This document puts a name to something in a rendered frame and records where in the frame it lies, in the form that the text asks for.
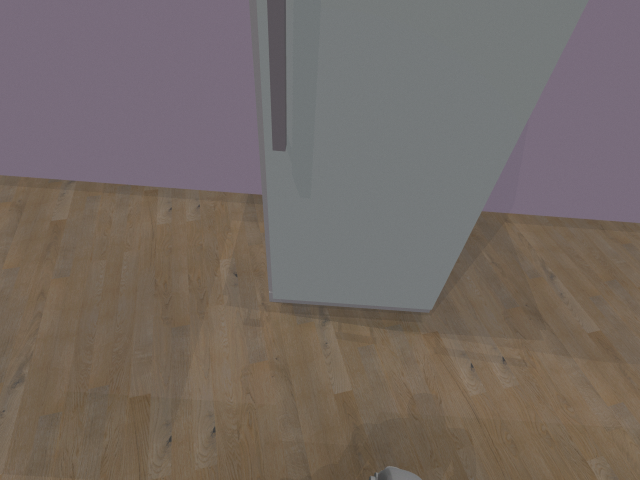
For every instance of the fridge door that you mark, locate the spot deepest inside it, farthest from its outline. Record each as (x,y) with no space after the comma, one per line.
(401,115)

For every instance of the handle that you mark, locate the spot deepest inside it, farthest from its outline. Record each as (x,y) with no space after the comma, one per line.
(276,10)

